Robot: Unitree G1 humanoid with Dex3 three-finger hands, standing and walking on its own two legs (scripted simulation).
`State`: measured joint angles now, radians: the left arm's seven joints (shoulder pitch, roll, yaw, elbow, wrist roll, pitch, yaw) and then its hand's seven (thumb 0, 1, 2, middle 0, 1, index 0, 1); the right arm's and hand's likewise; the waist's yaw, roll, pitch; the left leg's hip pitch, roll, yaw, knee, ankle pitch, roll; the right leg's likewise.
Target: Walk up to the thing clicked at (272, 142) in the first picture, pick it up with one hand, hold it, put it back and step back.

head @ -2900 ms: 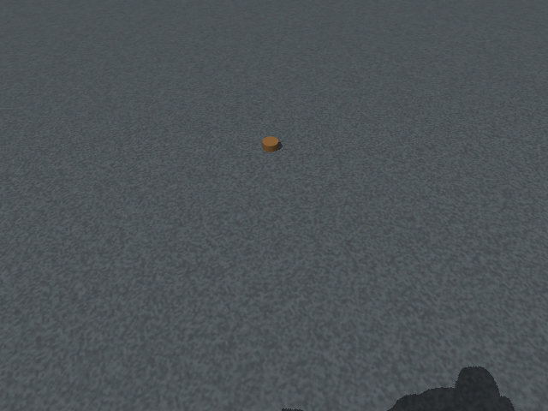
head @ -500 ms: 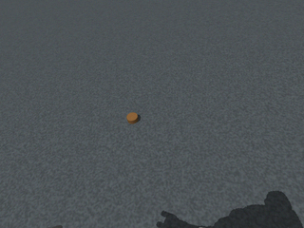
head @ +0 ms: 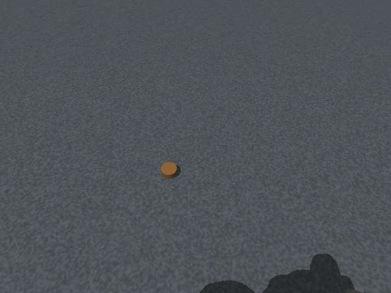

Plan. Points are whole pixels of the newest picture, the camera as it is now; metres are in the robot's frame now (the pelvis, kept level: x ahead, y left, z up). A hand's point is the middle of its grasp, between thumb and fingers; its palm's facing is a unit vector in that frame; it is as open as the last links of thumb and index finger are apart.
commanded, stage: walk up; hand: left
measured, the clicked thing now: (169, 170) +0.91 +0.23 -0.73
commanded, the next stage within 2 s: none
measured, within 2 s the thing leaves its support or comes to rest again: neither
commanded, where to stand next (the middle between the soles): +0.52 +0.01 m, yaw -2 degrees
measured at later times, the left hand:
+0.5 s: hand (116, 235) +0.28 +0.23 -0.11, palm faces -0.08 -0.90 -0.42, open 7.4 cm
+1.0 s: hand (99, 215) +0.34 +0.31 -0.15, palm faces -0.05 -0.93 -0.35, open 7.4 cm
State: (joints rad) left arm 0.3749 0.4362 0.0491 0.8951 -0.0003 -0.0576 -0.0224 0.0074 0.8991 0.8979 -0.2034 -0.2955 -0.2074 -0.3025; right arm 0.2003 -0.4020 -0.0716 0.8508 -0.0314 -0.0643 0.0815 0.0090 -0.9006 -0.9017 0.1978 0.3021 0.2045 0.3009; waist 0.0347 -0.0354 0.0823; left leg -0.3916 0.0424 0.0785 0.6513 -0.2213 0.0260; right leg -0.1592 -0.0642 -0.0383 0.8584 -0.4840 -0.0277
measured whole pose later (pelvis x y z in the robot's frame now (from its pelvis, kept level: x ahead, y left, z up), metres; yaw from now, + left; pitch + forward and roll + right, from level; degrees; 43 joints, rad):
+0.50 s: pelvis +0.17 -0.03 +0.00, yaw -2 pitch -4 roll +1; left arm 0.24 0.39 0.04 0.86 0.01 -0.09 -0.05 0.00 0.90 0.90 -0.20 -0.30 -0.21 -0.30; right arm 0.35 -0.42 -0.05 0.86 -0.01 -0.03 0.04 0.01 -0.90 -0.90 0.20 0.30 0.20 0.30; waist -0.02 0.05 0.11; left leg -0.23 0.03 0.05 0.95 -0.49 0.04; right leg -0.37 -0.04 -0.05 0.63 -0.21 -0.03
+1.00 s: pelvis +0.32 +0.03 +0.01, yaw -1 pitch -3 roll -1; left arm 0.36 0.44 0.04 0.90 0.01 -0.04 -0.02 0.01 0.90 0.90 -0.20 -0.30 -0.21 -0.30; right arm 0.27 -0.40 -0.07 0.86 -0.02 -0.07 0.06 0.01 -0.90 -0.90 0.20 0.30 0.20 0.30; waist 0.01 -0.04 0.07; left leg -0.35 0.05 0.07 0.64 -0.24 0.03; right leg -0.30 -0.05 0.00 0.94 -0.46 -0.04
